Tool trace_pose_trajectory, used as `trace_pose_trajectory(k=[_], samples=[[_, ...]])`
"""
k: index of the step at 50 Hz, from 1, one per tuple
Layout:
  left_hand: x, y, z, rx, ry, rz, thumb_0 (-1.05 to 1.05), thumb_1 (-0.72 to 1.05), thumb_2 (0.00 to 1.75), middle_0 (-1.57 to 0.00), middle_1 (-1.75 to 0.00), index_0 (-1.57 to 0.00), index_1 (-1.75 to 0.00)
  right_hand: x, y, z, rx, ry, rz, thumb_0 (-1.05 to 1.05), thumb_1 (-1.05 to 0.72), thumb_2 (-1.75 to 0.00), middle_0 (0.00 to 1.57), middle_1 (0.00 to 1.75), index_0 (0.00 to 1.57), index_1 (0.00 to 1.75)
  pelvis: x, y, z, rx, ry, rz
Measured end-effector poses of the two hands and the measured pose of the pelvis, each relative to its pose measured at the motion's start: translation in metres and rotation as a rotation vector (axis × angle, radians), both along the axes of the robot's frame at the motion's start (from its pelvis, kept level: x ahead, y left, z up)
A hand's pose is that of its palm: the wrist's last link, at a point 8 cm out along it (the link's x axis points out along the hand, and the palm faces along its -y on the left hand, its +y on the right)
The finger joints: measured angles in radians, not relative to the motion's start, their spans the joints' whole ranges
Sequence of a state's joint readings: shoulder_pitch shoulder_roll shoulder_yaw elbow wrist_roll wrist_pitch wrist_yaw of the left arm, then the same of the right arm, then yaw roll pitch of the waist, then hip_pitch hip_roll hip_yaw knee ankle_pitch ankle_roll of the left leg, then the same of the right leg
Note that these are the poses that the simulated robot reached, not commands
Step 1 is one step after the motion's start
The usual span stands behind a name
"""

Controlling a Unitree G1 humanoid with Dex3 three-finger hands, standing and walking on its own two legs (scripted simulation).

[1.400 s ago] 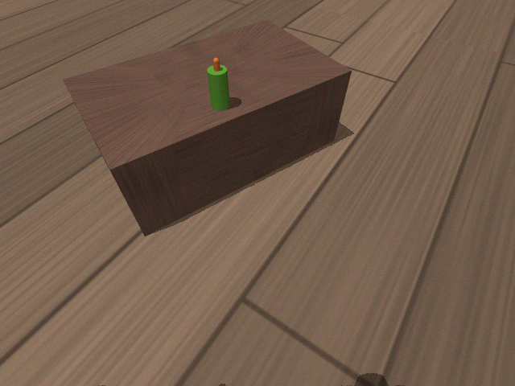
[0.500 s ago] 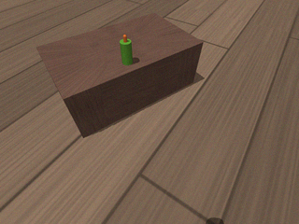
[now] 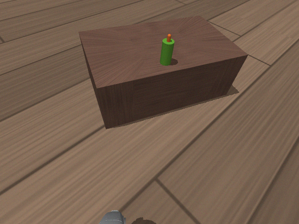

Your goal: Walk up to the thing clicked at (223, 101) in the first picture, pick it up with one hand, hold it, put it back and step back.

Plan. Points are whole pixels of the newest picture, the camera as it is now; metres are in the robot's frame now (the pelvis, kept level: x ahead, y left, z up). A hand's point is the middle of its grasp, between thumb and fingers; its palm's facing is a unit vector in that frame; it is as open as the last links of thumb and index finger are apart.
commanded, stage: walk up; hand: right
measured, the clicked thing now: (167, 49) +1.17 -0.08 -0.21
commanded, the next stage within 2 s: none
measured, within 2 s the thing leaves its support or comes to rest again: neither
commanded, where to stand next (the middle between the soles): +0.71 -0.05 m, yaw +22 degrees
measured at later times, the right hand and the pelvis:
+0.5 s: hand (225, 183) +0.27 -0.24 -0.13, palm faces -0.20 +0.90 -0.39, open 7.4 cm; pelvis +0.21 +0.02 +0.00, yaw +11 degrees
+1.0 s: hand (214, 108) +0.60 -0.27 -0.13, palm faces -0.37 +0.83 -0.42, open 7.4 cm; pelvis +0.43 -0.04 -0.01, yaw +18 degrees
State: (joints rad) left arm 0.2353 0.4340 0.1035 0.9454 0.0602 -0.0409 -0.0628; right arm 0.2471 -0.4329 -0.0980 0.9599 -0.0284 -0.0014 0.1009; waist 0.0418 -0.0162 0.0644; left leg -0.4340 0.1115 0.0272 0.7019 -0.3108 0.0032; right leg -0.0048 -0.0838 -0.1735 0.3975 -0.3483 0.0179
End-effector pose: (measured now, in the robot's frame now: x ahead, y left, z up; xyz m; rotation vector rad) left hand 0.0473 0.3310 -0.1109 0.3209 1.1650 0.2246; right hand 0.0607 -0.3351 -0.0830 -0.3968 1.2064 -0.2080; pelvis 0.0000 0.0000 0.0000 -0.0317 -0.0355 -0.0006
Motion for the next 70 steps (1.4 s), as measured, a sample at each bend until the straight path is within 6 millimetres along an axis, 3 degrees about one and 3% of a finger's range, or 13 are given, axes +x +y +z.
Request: trace_pose_trajectory(k=[4,7,12,17,25,32,37,41,52,55,60,65,70], samples=[[0.013,0.037,-0.026,0.008,0.029,0.035,0.0,0.9,0.9,-0.21,-0.3,-0.21,-0.3,0.048,0.018,-0.003,-0.056,-0.059,0.033,0.01,-0.91,-0.9,0.21,0.3,0.2,0.3,0.032,0.025,-0.021,0.026,-0.014,0.031],[0.035,0.045,-0.035,-0.007,0.052,0.034,0.01,0.9,0.9,-0.2,-0.3,-0.2,-0.3,0.067,0.035,-0.005,-0.063,-0.108,0.03,0.01,-0.91,-0.9,0.21,0.3,0.2,0.3,0.052,0.039,-0.026,0.031,-0.025,0.054],[0.086,0.04,-0.017,-0.061,-0.033,0.038,0.01,0.9,0.9,-0.2,-0.3,-0.2,-0.3,0.086,0.063,0.003,-0.021,-0.061,0.054,0.01,-0.91,-0.9,0.21,0.3,0.2,0.3,0.088,0.045,-0.006,0.034,-0.026,0.105],[0.121,0.038,-0.003,-0.069,-0.068,0.075,0.0,0.9,0.9,-0.2,-0.3,-0.2,-0.3,0.119,0.075,0.003,0.013,-0.03,0.1,0.01,-0.9,-0.9,0.21,0.3,0.21,0.3,0.131,0.045,0.003,0.045,-0.021,0.149],[0.184,0.026,0.008,-0.018,-0.047,0.136,0.0,0.9,0.9,-0.2,-0.3,-0.2,-0.3,0.209,0.051,-0.011,0.025,-0.021,0.17,0.01,-0.9,-0.9,0.21,0.3,0.21,0.3,0.211,0.022,-0.004,0.071,0.009,0.196],[0.264,-0.015,0.016,0.027,-0.142,0.155,0.0,0.9,0.9,-0.2,-0.3,-0.2,-0.3,0.319,0.013,-0.038,0.012,-0.019,0.231,0.01,-0.9,-0.9,0.21,0.3,0.2,0.3,0.282,-0.014,-0.017,0.05,0.006,0.238],[0.28,-0.044,0.03,0.015,-0.133,0.21,0.0,0.9,0.9,-0.21,-0.3,-0.21,-0.3,0.404,0.012,-0.022,0.038,-0.094,0.296,0.01,-0.91,-0.9,0.21,0.3,0.2,0.3,0.325,-0.027,0.0,0.072,0.001,0.254],[0.284,-0.057,0.028,0.006,-0.079,0.237,0.0,0.9,0.9,-0.21,-0.3,-0.21,-0.3,0.458,0.011,-0.012,0.045,-0.134,0.331,0.01,-0.91,-0.9,0.21,0.3,0.2,0.3,0.357,-0.035,0.004,0.052,0.002,0.263],[0.303,-0.068,-0.02,-0.059,0.047,0.331,0.0,0.9,0.9,-0.21,-0.3,-0.21,-0.3,0.566,0.035,-0.012,-0.01,-0.116,0.415,0.01,-0.91,-0.9,0.21,0.3,0.2,0.3,0.444,-0.034,-0.017,0.014,-0.001,0.317],[0.322,-0.071,-0.033,-0.081,0.079,0.337,0.0,0.9,0.9,-0.2,-0.3,-0.21,-0.3,0.588,0.041,-0.011,-0.022,-0.167,0.422,0.01,-0.9,-0.9,0.21,0.3,0.2,0.3,0.46,-0.03,-0.023,0.04,-0.01,0.318],[0.373,-0.068,-0.025,-0.097,0.054,0.281,0.01,0.9,0.9,-0.21,-0.3,-0.21,-0.3,0.602,0.031,0.006,-0.026,-0.212,0.348,0.01,-0.9,-0.9,0.21,0.3,0.21,0.3,0.489,-0.033,-0.011,0.037,-0.031,0.314],[0.422,-0.061,-0.011,-0.065,-0.032,0.272,0.0,0.9,0.9,-0.21,-0.3,-0.21,-0.3,0.611,0.006,0.014,-0.038,-0.164,0.355,0.01,-0.9,-0.9,0.21,0.3,0.21,0.3,0.519,-0.047,-0.003,0.037,-0.034,0.322],[0.461,-0.071,0.001,-0.022,-0.035,0.261,0.0,0.9,0.9,-0.2,-0.3,-0.2,-0.3,0.632,-0.03,0.006,-0.029,-0.125,0.344,0.01,-0.9,-0.9,0.21,0.3,0.21,0.3,0.552,-0.067,-0.005,0.049,-0.018,0.32]])
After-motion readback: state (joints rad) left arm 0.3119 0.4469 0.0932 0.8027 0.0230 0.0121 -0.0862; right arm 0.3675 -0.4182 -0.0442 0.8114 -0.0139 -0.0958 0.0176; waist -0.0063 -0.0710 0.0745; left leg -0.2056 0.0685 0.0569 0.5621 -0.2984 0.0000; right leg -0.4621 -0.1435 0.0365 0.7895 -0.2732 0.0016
